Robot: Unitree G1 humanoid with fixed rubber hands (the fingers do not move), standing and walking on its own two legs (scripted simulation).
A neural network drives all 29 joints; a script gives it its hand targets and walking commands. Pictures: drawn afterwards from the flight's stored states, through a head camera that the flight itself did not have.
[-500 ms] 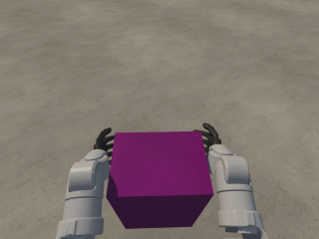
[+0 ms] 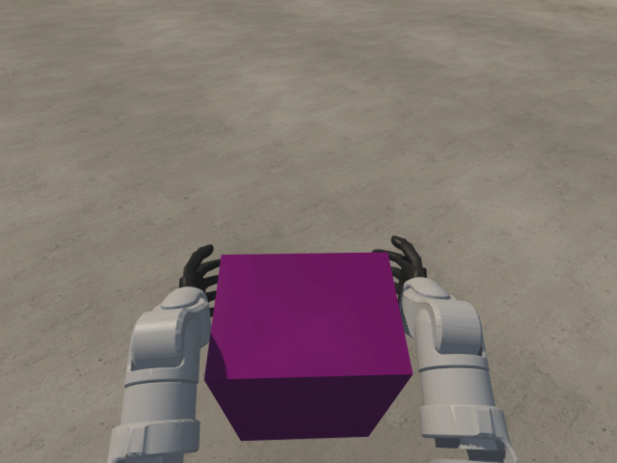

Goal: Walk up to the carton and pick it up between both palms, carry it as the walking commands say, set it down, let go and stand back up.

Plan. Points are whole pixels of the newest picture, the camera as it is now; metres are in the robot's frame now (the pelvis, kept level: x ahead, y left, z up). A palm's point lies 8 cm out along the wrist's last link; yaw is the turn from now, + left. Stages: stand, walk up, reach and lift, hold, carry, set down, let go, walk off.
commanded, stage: carry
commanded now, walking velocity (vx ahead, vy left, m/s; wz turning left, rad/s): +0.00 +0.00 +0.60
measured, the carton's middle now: (305, 358) +0.29 +0.00 +0.02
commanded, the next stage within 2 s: none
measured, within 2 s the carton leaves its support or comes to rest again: neither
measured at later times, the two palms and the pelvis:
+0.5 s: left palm (153, 354) +0.28 +0.19 +0.05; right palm (367, 309) +0.33 -0.08 +0.07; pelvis -0.03 +0.01 -0.02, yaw +9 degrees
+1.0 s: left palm (104, 368) +0.23 +0.22 +0.09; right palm (345, 301) +0.30 -0.05 +0.11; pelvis -0.05 +0.02 +0.00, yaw +13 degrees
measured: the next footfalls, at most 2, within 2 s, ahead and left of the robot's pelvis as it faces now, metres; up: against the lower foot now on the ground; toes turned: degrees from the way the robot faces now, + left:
right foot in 0.74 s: +0.01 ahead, -0.07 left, +0.00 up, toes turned +22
left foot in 0.92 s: +0.00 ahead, +0.13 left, +0.00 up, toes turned +10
